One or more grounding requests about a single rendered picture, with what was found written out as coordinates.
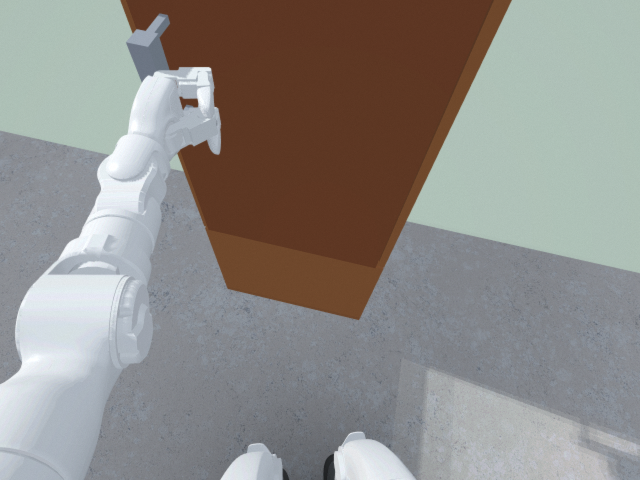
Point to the left robot shin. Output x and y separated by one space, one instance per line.
257 447

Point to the left robot upper arm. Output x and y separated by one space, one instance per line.
77 333

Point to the left robot forearm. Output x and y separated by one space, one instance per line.
120 233

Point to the left robot hand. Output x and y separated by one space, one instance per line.
157 111

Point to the cupboard door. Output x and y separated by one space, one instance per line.
327 108

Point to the robot right thigh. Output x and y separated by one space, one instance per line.
367 459

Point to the handle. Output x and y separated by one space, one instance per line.
146 49

